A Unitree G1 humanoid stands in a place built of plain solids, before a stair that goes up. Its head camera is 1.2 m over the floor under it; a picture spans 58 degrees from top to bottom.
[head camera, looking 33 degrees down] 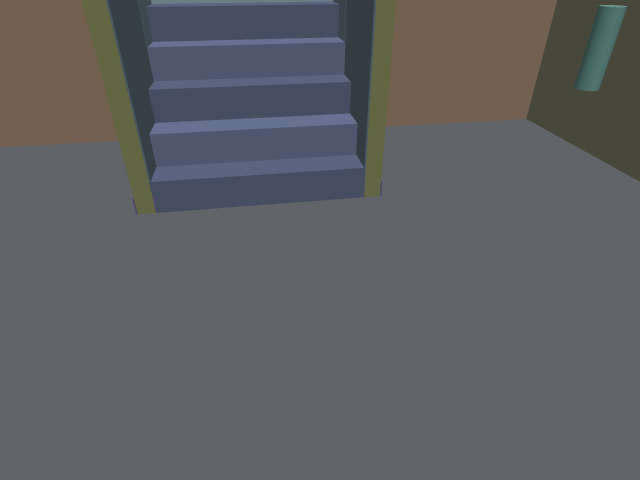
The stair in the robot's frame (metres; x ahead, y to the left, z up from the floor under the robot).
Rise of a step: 0.19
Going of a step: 0.21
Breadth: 1.20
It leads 9 degrees to the left of straight ahead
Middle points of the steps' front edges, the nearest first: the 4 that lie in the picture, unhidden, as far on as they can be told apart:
2.22 0.33 0.19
2.43 0.36 0.38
2.63 0.39 0.58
2.83 0.43 0.77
